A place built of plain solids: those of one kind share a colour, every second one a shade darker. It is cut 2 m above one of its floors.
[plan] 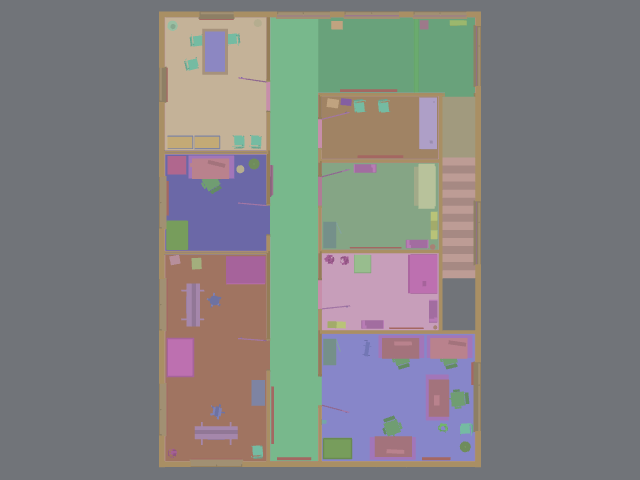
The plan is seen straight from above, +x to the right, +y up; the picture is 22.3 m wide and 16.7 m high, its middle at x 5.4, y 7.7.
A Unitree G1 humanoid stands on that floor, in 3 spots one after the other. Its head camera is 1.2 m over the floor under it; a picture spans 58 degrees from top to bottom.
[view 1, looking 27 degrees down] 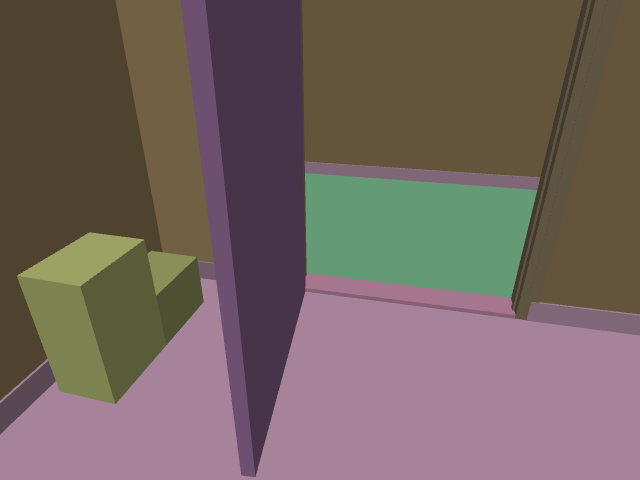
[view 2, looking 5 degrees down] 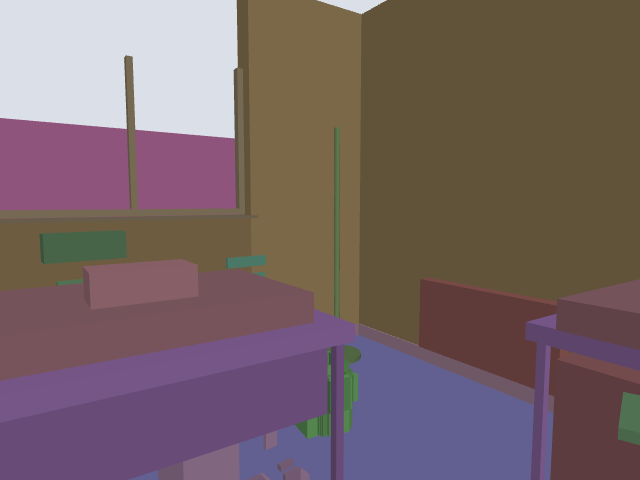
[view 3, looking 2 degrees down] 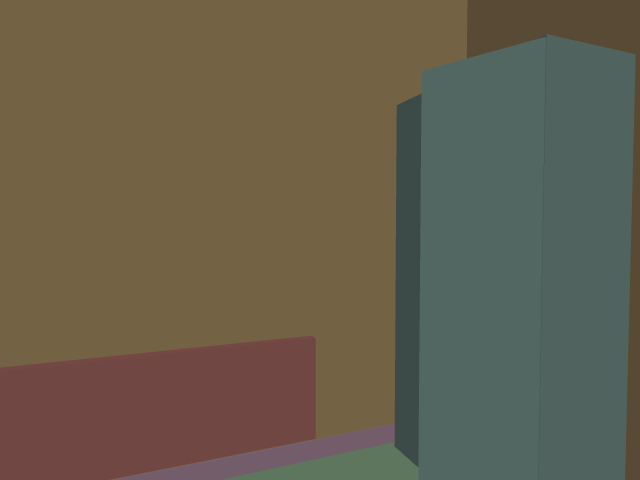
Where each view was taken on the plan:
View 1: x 7.20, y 5.80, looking -167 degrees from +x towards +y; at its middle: raised_floor_gallery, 2.65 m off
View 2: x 7.80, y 2.45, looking -34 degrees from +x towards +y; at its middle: wall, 3.63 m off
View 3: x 7.20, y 9.40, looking -112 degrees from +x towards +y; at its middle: wall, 2.20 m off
